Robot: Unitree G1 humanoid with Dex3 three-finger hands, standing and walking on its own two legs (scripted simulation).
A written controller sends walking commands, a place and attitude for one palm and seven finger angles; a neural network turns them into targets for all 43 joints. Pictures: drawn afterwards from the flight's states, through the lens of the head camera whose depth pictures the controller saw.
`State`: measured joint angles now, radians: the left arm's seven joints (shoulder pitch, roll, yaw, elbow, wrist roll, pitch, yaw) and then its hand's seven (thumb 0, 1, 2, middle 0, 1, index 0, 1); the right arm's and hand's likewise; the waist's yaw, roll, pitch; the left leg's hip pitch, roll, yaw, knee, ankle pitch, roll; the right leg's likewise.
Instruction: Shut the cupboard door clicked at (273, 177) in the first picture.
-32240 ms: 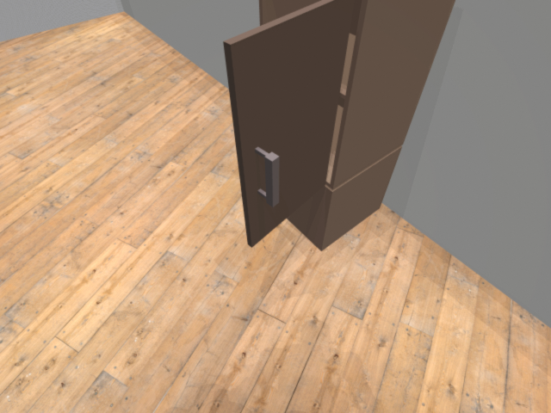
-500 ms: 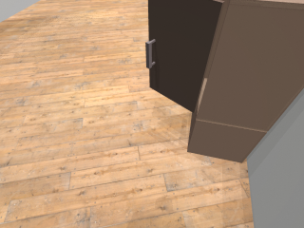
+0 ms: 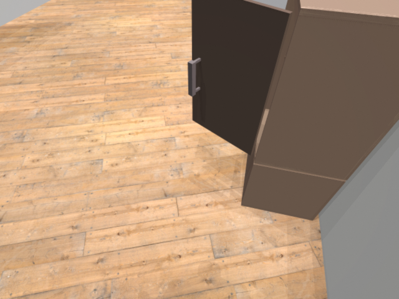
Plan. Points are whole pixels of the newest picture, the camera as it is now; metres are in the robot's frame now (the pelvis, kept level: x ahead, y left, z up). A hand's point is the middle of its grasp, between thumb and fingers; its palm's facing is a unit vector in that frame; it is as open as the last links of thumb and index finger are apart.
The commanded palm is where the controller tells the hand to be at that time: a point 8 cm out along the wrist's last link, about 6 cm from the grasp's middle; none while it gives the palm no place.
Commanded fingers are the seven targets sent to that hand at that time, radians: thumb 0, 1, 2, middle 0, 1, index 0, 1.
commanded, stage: look to check the result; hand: left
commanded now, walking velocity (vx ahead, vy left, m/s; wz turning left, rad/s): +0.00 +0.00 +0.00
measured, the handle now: (195, 77) +0.94 +0.06 -0.08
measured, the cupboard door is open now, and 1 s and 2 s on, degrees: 62 62 62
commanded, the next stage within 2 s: walk to a spot facing it in 0.48 s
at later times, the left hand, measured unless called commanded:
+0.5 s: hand out of the picture +0.07 +0.22 -0.16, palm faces -0.02 -0.95 -0.30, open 7.4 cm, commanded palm none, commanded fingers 0.00 0.90 0.90 -0.20 -0.30 -0.20 -0.30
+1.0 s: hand out of the picture +0.03 +0.21 -0.20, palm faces +0.18 -0.96 -0.23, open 7.4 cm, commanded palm none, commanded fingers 0.00 0.90 0.90 -0.20 -0.30 -0.20 -0.30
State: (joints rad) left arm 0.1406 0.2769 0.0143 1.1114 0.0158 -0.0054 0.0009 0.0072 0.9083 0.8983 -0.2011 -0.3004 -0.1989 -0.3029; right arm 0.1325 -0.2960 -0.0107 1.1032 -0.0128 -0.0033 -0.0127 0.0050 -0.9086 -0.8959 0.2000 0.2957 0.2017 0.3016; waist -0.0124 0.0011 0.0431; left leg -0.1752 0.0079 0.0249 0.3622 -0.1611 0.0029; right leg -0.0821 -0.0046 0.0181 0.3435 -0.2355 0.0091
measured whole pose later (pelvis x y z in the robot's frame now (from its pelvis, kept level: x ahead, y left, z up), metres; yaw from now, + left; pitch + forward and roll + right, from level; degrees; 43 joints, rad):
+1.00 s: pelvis +0.01 +0.01 -0.03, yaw +10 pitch -2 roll +0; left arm 0.19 0.22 0.05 0.99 0.02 0.05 0.02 0.01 0.91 0.90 -0.20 -0.30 -0.20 -0.30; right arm 0.23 -0.20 -0.04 1.00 -0.02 0.05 0.01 0.01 -0.91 -0.90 0.20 0.30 0.20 0.30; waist -0.03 -0.03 0.12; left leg -0.34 0.00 0.04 0.67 -0.26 0.02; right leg -0.24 -0.07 -0.10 0.81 -0.53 0.03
